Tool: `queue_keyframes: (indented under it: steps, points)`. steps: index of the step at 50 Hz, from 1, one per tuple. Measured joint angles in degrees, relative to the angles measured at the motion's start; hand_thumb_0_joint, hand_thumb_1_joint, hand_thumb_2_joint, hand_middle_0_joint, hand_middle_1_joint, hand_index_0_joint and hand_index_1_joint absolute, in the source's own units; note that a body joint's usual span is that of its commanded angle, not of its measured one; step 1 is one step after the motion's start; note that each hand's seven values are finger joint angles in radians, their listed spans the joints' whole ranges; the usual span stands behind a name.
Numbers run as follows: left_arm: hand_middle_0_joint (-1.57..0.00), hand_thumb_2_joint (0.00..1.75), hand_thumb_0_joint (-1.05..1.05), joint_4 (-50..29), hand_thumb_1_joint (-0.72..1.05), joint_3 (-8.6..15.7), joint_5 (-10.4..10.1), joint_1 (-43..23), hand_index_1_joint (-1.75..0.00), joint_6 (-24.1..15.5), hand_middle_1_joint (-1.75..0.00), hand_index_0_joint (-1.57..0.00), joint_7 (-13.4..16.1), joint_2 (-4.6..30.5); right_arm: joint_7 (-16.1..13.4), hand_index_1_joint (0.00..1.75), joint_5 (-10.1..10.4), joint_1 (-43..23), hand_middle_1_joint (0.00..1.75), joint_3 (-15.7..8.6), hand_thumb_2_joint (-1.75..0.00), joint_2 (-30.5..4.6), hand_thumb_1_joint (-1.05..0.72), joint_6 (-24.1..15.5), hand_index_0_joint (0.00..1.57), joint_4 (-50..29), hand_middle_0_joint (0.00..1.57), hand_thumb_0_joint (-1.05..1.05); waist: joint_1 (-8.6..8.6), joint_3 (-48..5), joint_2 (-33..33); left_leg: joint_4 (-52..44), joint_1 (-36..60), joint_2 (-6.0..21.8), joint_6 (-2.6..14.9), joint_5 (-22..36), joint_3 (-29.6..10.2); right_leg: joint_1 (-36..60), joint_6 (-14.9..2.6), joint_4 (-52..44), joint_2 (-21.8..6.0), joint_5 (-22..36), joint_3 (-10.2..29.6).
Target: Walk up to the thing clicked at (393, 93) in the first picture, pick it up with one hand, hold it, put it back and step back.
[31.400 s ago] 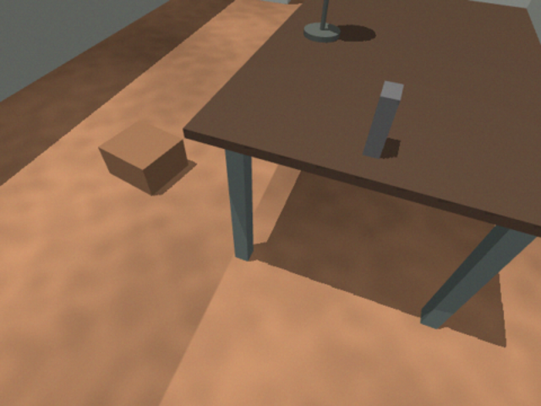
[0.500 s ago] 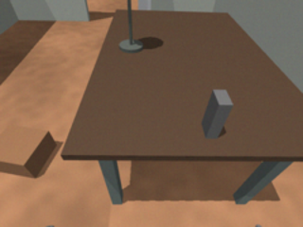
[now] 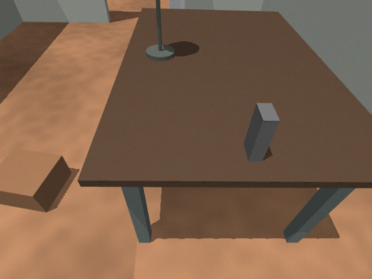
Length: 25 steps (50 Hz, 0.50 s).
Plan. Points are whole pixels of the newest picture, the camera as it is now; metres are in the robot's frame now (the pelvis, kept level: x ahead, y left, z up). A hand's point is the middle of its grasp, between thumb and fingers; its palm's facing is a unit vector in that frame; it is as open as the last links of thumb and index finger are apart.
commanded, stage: home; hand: right
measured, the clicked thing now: (259, 133) +0.49 -0.20 +0.03
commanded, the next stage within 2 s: stand in 1.00 s
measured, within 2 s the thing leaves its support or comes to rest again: neither
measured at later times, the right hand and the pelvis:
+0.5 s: hand out of the picture +0.08 -0.25 -0.15, palm faces -0.04 +0.93 -0.36, open 17.3 cm; pelvis +0.01 +0.01 +0.00, yaw +0 degrees
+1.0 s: hand out of the picture +0.09 -0.25 -0.15, palm faces -0.04 +0.94 -0.35, open 17.1 cm; pelvis +0.02 +0.01 +0.00, yaw +0 degrees
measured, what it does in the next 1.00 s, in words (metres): stands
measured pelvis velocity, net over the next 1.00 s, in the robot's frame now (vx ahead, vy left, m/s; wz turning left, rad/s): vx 0.02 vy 0.01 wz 0.00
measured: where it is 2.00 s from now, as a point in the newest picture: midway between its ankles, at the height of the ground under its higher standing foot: outside the picture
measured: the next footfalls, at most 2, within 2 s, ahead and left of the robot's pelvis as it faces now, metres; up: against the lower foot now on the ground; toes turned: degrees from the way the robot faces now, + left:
none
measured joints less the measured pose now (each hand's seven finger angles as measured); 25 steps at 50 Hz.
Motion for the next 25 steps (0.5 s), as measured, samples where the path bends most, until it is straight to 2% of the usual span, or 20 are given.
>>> queue_keyframes:
  steps: [25]
  points:
    - [-0.21, 0.90, 0.01, 1.05, 0.90, 0.15, -0.16, -2.48, -0.30, -0.36, -0.30, -0.20, 0.37, -0.26, -0.27, 0.06, 0.43, -3.69, 0.06, -0.44, -0.07, 0.27, 0.51, -0.11, 0.06, 0.55, 0.06, -0.01, 0.11, 0.16, -0.11, -1.71, 1.26, -0.78, 0.69, 0.01, 0.61, 1.24, 0.85, -1.92, -0.80, 0.22, 0.55]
